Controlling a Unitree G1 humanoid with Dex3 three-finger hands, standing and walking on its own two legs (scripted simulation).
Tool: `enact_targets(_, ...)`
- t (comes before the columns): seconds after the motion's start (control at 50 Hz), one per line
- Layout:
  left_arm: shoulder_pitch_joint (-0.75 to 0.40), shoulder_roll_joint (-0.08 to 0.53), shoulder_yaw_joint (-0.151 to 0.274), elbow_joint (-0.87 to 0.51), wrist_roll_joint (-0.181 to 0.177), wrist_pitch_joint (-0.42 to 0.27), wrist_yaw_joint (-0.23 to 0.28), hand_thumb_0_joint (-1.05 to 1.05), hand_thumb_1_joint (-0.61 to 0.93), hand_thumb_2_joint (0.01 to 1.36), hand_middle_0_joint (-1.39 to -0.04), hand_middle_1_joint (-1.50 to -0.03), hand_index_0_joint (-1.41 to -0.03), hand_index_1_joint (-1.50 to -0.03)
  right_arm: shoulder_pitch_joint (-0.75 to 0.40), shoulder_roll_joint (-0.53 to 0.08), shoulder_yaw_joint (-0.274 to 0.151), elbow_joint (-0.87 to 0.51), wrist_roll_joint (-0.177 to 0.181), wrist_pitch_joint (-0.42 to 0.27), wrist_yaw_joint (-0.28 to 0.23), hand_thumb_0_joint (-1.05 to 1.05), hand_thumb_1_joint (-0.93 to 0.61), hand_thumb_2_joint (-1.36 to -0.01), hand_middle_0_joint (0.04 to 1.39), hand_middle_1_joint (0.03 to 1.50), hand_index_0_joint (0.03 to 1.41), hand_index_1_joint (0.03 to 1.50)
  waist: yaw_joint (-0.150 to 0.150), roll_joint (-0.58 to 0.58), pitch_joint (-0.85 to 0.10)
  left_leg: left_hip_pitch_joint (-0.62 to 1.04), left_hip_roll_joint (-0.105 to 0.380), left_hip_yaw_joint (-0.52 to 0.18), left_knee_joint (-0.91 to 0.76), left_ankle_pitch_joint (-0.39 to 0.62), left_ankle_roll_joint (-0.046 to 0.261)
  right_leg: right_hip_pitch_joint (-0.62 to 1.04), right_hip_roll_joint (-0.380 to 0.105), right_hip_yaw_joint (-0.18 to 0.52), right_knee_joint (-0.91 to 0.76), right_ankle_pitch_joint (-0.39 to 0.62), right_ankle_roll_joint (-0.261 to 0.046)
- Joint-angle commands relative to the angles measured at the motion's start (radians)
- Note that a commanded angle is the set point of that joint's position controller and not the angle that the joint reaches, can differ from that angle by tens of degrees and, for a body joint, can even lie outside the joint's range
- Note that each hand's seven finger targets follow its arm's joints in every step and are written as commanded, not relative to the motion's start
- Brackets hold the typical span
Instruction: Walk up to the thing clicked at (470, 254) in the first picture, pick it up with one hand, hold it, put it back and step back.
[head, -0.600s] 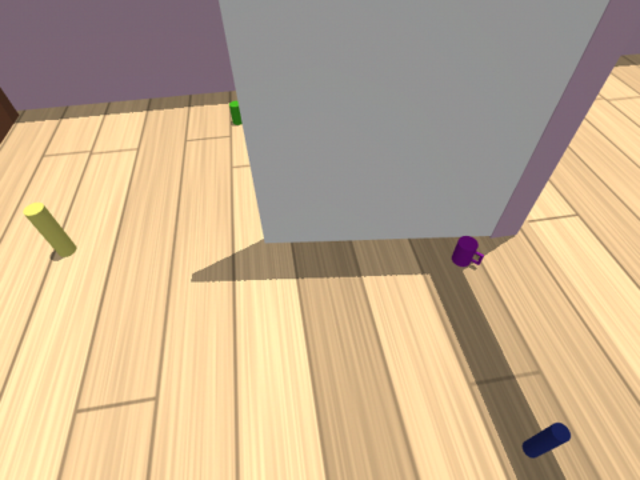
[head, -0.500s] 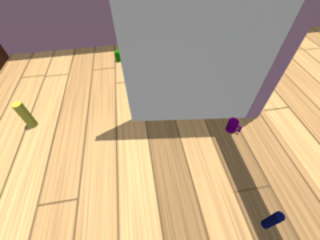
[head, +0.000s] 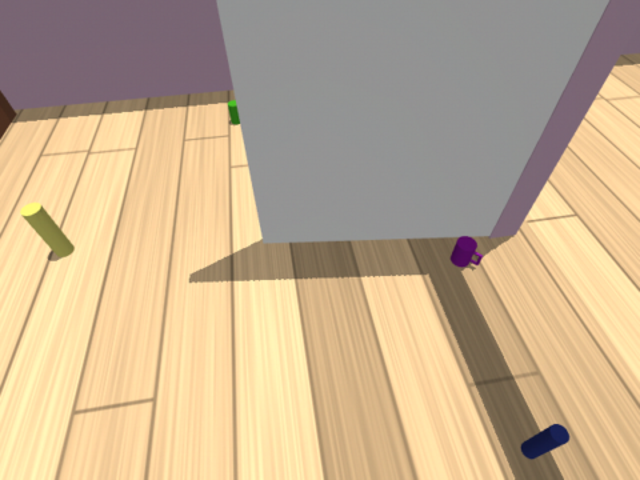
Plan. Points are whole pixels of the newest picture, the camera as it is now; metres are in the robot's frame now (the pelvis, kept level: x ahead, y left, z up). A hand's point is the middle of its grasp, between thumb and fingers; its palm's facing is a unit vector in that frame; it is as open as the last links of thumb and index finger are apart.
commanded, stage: stand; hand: left
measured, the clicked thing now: (467, 253) +1.01 -0.53 -0.73
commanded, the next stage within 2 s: walk up in 0.52 s
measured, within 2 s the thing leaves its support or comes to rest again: neither
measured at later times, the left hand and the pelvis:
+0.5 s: hand out of the picture +0.08 +0.25 -0.16, palm faces -0.02 -0.94 -0.34, open 7.4 cm; pelvis +0.01 +0.00 +0.00, yaw +0 degrees
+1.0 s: hand (251, 413) +0.23 +0.13 -0.15, palm faces -0.30 -0.88 -0.37, open 7.4 cm; pelvis +0.09 -0.11 -0.03, yaw -20 degrees
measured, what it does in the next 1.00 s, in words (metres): steps to the right, turning right: right foot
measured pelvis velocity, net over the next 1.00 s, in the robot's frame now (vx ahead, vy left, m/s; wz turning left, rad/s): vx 0.09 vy -0.11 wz -0.34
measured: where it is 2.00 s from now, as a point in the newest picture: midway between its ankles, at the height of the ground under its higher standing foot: (443, 414)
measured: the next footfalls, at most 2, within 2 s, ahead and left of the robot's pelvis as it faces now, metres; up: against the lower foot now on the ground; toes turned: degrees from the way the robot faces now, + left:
right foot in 0.84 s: +0.13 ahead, -0.25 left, +0.00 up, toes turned -21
left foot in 1.18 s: +0.31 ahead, -0.07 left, +0.00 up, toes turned -20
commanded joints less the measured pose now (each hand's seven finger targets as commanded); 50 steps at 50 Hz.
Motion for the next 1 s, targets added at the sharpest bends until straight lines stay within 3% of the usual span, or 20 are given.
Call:
enact_targets(0.0,-0.027,0.217,0.038,-0.059,0.001,-0.018,0.01,0.0,0.9,0.9,-0.2,-0.3,-0.2,-0.3,-0.036,-0.205,-0.038,-0.057,-0.001,-0.021,-0.011,0.0,-0.9,-0.9,0.2,0.3,0.2,0.3,0.004,0.003,-0.081,0.011,0.12,-0.083,-0.043,0.148,0.031,0.009,-0.121,0.094,-0.053,0.13,-0.029)
enact_targets(0.3,-0.031,0.213,0.038,-0.061,0.001,-0.018,0.011,0.0,0.9,0.9,-0.2,-0.3,-0.2,-0.3,-0.027,-0.209,-0.037,-0.054,0.0,-0.022,-0.014,0.0,-0.9,-0.9,0.2,0.3,0.2,0.3,-0.001,0.011,-0.099,0.029,0.12,-0.071,-0.029,0.203,0.032,0.031,-0.128,0.098,-0.043,0.205,-0.029)
enact_targets(0.48,-0.023,0.214,0.039,-0.057,0.001,-0.017,0.012,0.0,0.9,0.9,-0.2,-0.3,-0.2,-0.3,-0.027,-0.209,-0.036,-0.056,0.001,-0.019,-0.014,0.0,-0.9,-0.9,0.2,0.3,0.2,0.3,0.001,-0.001,-0.082,0.03,0.122,-0.077,-0.039,0.179,0.033,0.017,-0.125,0.095,-0.055,0.174,-0.025)
enact_targets(0.5,0.004,0.307,0.121,-0.19,0.034,0.011,-0.04,0.0,0.9,0.9,-0.2,-0.3,-0.2,-0.3,0.044,-0.347,-0.128,-0.145,-0.024,-0.046,-0.015,0.0,-0.9,-0.9,0.2,0.3,0.2,0.3,-0.053,-0.028,-0.111,0.252,0.118,-0.027,0.077,-0.167,0.092,-0.259,-0.044,0.148,0.091,-0.088,-0.063)
enact_targets(0.52,-0.065,0.26,0.111,-0.21,0.039,0.024,-0.062,0.0,0.9,0.9,-0.2,-0.3,-0.2,-0.3,0.143,-0.37,-0.149,-0.116,-0.03,-0.056,-0.02,0.0,-0.9,-0.9,0.2,0.3,0.2,0.3,-0.101,0.082,-0.078,0.397,0.234,-0.129,-0.007,-0.337,0.143,-0.522,-0.019,0.081,0.218,-0.254,-0.042)
enact_targets(0.54,-0.159,0.243,0.116,-0.258,0.051,0.034,-0.076,0.0,0.9,0.9,-0.2,-0.3,-0.2,-0.3,0.185,-0.402,-0.169,-0.127,-0.022,-0.061,-0.028,0.0,-0.9,-0.9,0.2,0.3,0.2,0.3,-0.145,0.157,-0.014,0.302,0.434,-0.292,-0.138,-0.352,0.219,-0.618,-0.033,0.075,0.477,-0.29,-0.017)
enact_targets(0.56,-0.151,0.256,0.123,-0.276,0.055,0.04,-0.081,0.0,0.9,0.9,-0.2,-0.3,-0.2,-0.3,0.142,-0.404,-0.171,-0.163,-0.016,-0.065,-0.03,0.0,-0.9,-0.9,0.2,0.3,0.2,0.3,-0.117,0.069,0.018,0.167,0.522,-0.323,-0.163,-0.288,0.261,-0.603,-0.103,0.121,0.591,-0.275,-0.003)
enact_targets(0.58,-0.093,0.263,0.128,-0.281,0.045,0.039,-0.091,0.0,0.9,0.9,-0.2,-0.3,-0.2,-0.3,0.106,-0.392,-0.17,-0.195,-0.018,-0.072,-0.03,0.0,-0.9,-0.9,0.2,0.3,0.2,0.3,-0.069,0.043,0.002,0.128,0.517,-0.303,-0.168,-0.266,0.262,-0.554,-0.141,0.148,0.632,-0.234,-0.005)
enact_targets(0.62,0.005,0.257,0.13,-0.273,0.034,0.04,-0.115,0.0,0.9,0.9,-0.2,-0.3,-0.2,-0.3,0.039,-0.352,-0.161,-0.236,-0.031,-0.079,-0.024,0.0,-0.9,-0.9,0.2,0.3,0.2,0.3,-0.011,0.072,-0.006,0.109,0.423,-0.137,-0.147,-0.234,0.23,-0.509,-0.16,0.138,0.59,-0.194,0.005)
enact_targets(0.68,0.006,0.245,0.134,-0.298,0.031,0.041,-0.145,0.0,0.9,0.9,-0.2,-0.3,-0.2,-0.3,0.027,-0.36,-0.172,-0.27,-0.041,-0.083,-0.012,0.0,-0.9,-0.9,0.2,0.3,0.2,0.3,-0.018,0.153,0.044,0.017,0.346,0.036,-0.115,-0.198,0.195,-0.412,-0.155,0.052,0.45,-0.133,0.016)
enact_targets(0.76,0.063,0.247,0.142,-0.295,0.032,0.027,-0.147,0.0,0.9,0.9,-0.2,-0.3,-0.2,-0.3,0.018,-0.358,-0.169,-0.286,-0.04,-0.074,-0.001,0.0,-0.9,-0.9,0.2,0.3,0.2,0.3,0.003,0.134,-0.004,-0.092,0.278,0.171,0.047,-0.173,0.151,-0.198,-0.078,-0.097,0.359,-0.076,-0.007)
enact_targets(0.78,0.119,0.256,0.15,-0.289,0.036,0.024,-0.14,0.0,0.9,0.9,-0.2,-0.3,-0.2,-0.3,0.01,-0.362,-0.167,-0.291,-0.036,-0.069,0.0,0.0,-0.9,-0.9,0.2,0.3,0.2,0.3,0.037,0.122,-0.028,-0.121,0.276,0.186,0.127,-0.178,0.145,-0.128,-0.059,-0.126,0.338,-0.07,-0.022)
enact_targets(0.8,0.207,0.281,0.162,-0.264,0.038,0.017,-0.13,0.0,0.9,0.9,-0.2,-0.3,-0.2,-0.3,0.011,-0.342,-0.159,-0.297,-0.032,-0.061,0.0,0.0,-0.9,-0.9,0.2,0.3,0.2,0.3,0.085,0.016,-0.06,-0.176,0.237,0.22,0.306,-0.141,0.129,-0.023,-0.019,-0.134,0.3,-0.07,-0.032)
enact_targets(0.82,0.351,0.339,0.188,-0.226,0.035,0.004,-0.112,0.0,0.9,0.9,-0.2,-0.3,-0.2,-0.3,0.027,-0.289,-0.136,-0.309,-0.034,-0.053,0.0,0.0,-0.9,-0.9,0.2,0.3,0.2,0.3,0.155,-0.174,-0.112,-0.302,0.158,0.244,0.616,-0.116,0.097,0.148,0.007,-0.061,0.239,-0.168,-0.065)
enact_targets(0.84,0.414,0.457,0.211,-0.247,0.03,-0.004,-0.092,0.0,0.9,0.9,-0.2,-0.3,-0.2,-0.3,0.016,-0.205,-0.103,-0.366,-0.012,-0.057,0.006,0.0,-0.9,-0.9,0.2,0.3,0.2,0.3,0.174,-0.465,-0.074,-0.593,-0.026,0.251,0.893,-0.443,0.031,0.198,-0.243,0.463,-0.036,-0.345,-0.193)
enact_targets(0.86,0.361,0.484,0.212,-0.278,0.007,-0.004,-0.091,0.0,0.9,0.9,-0.2,-0.3,-0.2,-0.3,0.005,-0.274,-0.115,-0.379,-0.012,-0.053,0.01,0.0,-0.9,-0.9,0.2,0.3,0.2,0.3,0.133,-0.338,-0.072,-0.585,0.03,0.045,0.93,-0.444,0.019,0.084,-0.368,0.773,-0.153,-0.495,-0.287)
enact_targets(0.88,0.292,0.458,0.208,-0.304,-0.007,0.001,-0.081,0.0,0.9,0.9,-0.2,-0.3,-0.2,-0.3,0.0,-0.322,-0.123,-0.356,0.003,-0.058,0.015,0.0,-0.9,-0.9,0.2,0.3,0.2,0.3,0.102,-0.158,-0.04,-0.564,0.085,-0.007,0.935,-0.356,0.025,0.058,-0.345,0.702,-0.146,-0.527,-0.294)
enact_targets(0.9,0.232,0.411,0.188,-0.318,-0.012,-0.001,-0.067,0.0,0.9,0.9,-0.2,-0.3,-0.2,-0.3,0.053,-0.316,-0.123,-0.324,0.011,-0.06,0.02,0.0,-0.9,-0.9,0.2,0.3,0.2,0.3,0.064,-0.113,-0.024,-0.548,0.11,-0.009,0.9,-0.288,0.034,0.039,-0.287,0.566,-0.091,-0.438,-0.254)
enact_targets(0.94,0.17,0.366,0.169,-0.345,0.0,-0.008,-0.058,0.0,0.9,0.9,-0.2,-0.3,-0.2,-0.3,0.146,-0.301,-0.118,-0.297,0.007,-0.066,0.018,0.0,-0.9,-0.9,0.2,0.3,0.2,0.3,0.012,-0.166,-0.021,-0.423,0.118,0.011,0.743,-0.262,0.04,-0.083,-0.224,0.413,-0.043,-0.311,-0.217)
enact_targets(0.98,0.163,0.344,0.157,-0.359,0.004,-0.014,-0.062,0.0,0.9,0.9,-0.2,-0.3,-0.2,-0.3,0.183,-0.295,-0.123,-0.289,-0.006,-0.063,0.03,0.0,-0.9,-0.9,0.2,0.3,0.2,0.3,0.005,-0.158,0.0,-0.333,0.093,0.045,0.622,-0.256,0.032,-0.178,-0.173,0.32,-0.047,-0.264,-0.214)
